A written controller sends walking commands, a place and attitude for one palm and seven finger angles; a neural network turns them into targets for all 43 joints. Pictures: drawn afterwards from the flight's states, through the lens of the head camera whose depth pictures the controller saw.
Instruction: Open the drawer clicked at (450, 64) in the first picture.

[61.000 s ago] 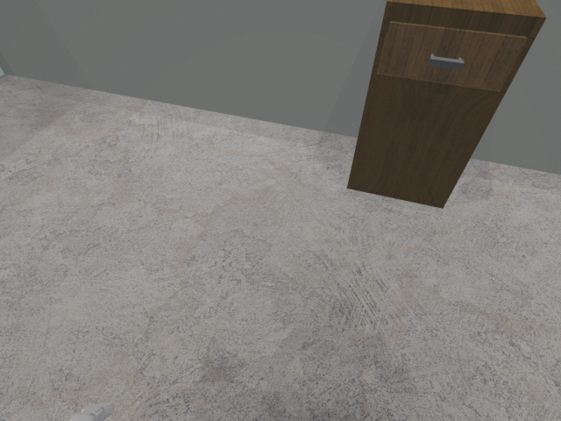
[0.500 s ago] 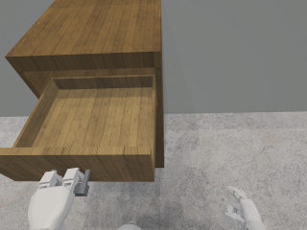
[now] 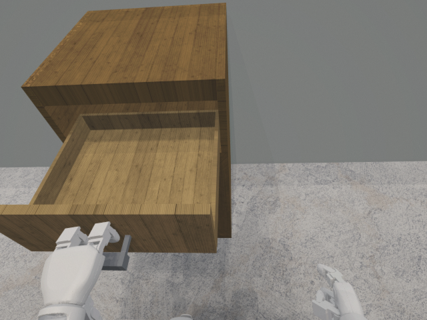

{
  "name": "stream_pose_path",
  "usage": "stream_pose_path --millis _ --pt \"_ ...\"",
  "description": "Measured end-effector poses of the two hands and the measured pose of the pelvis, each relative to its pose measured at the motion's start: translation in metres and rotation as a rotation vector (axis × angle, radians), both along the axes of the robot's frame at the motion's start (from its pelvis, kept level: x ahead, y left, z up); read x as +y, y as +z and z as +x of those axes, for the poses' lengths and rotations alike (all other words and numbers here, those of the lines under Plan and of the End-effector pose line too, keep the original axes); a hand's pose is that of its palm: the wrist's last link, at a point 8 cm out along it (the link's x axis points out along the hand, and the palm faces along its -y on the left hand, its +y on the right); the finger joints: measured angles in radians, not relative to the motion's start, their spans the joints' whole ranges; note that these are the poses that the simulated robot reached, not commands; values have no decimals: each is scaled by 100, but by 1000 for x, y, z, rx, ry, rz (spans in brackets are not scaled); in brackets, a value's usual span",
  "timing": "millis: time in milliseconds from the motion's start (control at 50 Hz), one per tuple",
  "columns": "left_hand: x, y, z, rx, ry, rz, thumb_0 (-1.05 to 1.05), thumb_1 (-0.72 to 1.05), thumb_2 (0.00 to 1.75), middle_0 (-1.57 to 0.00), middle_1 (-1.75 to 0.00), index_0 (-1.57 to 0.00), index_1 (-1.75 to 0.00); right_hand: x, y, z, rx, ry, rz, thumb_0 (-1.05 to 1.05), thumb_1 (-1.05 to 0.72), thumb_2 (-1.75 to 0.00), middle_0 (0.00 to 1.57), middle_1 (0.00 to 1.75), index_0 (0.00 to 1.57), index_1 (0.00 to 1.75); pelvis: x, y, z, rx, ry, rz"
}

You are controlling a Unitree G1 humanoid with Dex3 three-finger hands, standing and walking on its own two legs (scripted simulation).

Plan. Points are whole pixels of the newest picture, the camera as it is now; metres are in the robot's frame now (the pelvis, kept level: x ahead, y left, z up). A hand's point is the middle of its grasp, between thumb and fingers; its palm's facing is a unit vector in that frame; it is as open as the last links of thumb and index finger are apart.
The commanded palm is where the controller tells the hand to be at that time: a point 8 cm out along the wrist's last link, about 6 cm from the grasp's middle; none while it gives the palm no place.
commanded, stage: lift the hand off the handle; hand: left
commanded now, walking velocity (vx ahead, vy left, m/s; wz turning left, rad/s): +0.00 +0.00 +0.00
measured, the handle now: (101, 250) +0.24 +0.25 +0.00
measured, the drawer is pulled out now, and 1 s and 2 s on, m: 0.30 0.30 0.30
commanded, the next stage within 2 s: draw the hand back to the body in 1.04 s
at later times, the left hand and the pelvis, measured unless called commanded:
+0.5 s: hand (66, 261) +0.20 +0.26 +0.07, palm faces +0.02 -0.12 -0.99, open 13.4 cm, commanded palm +0.18 +0.25 +0.14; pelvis +0.02 +0.02 +0.02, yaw +0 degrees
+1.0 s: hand (44, 234) +0.21 +0.25 +0.15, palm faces +0.09 -0.14 -0.99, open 13.8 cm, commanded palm +0.18 +0.25 +0.20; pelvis +0.03 +0.03 +0.04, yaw +0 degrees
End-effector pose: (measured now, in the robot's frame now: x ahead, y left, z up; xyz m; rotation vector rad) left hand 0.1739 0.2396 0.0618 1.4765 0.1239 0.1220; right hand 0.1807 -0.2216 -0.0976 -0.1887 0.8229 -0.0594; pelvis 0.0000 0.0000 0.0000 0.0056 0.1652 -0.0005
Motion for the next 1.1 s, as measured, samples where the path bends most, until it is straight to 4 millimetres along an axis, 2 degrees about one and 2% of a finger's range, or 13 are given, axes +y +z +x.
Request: stream_pose_path --millis 100,200,400,680,820,1000,1100 --pt "11 21 -3 -35 33 13 0 -49 30 -34 -121 -34 -121 -1 8 3 -14 3 0 1 -90 -90 20 30 20 30 2 6 2 -18 -1 -1" --pt "20 30 -5 -10 59 -7 0 -49 30 -33 -121 -33 -121 0 17 10 -27 15 -10 1 -90 -90 20 30 20 30 6 12 4 -37 5 -3" --pt "18 49 1 -7 -19 -22 0 -49 30 -32 -120 -36 -123 18 30 26 -59 50 -3 1 -90 -90 20 30 20 30 15 20 11 -62 5 -9" --pt "23 86 5 -53 -20 -41 0 -49 30 -35 -122 -39 -123 47 39 45 -73 98 41 1 -90 -90 20 30 20 30 28 28 23 -86 2 -14" --pt "20 116 11 -110 -17 -45 0 -49 30 -33 -121 -35 -121 53 49 54 -86 111 62 1 -90 -90 20 30 20 30 31 34 27 -101 -2 -14" --pt "18 135 11 -86 -31 -47 0 -49 30 -32 -121 -33 -121 54 63 65 -118 128 66 1 -90 -90 20 30 20 30 30 40 29 -129 -2 -14" --pt "16 135 11 -67 -28 -58 0 -49 30 -32 -120 -32 -121 53 66 66 -116 138 67 1 -90 -90 20 30 20 30 27 42 28 -138 -1 -14"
